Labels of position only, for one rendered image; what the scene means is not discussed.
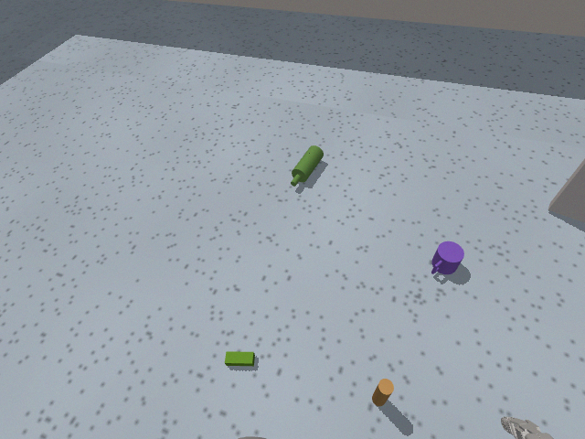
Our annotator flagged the right robot hand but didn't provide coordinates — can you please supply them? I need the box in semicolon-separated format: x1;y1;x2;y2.
501;417;553;439

